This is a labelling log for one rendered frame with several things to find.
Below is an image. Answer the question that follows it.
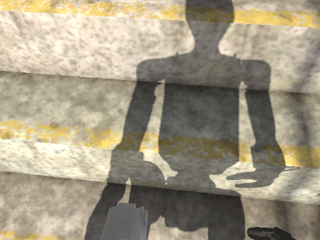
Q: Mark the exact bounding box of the robot left thigh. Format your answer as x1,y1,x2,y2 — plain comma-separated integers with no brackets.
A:
100,203,148,240

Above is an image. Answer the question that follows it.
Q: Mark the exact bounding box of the right robot hand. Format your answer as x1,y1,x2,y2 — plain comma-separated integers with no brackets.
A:
247,227,296,240

